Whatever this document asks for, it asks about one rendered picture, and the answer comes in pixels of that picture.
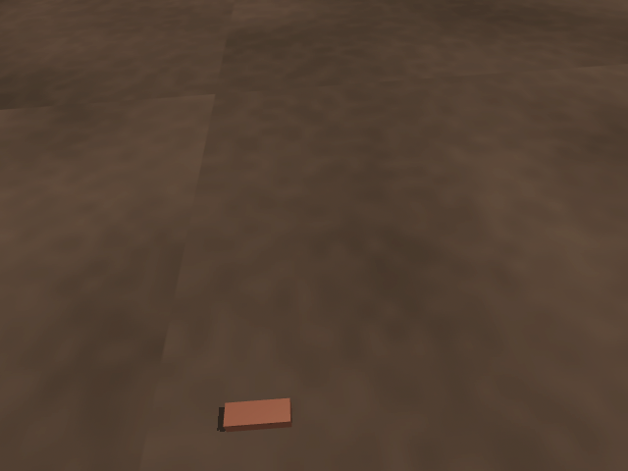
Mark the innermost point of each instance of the carton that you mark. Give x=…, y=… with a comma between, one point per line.
x=257, y=415

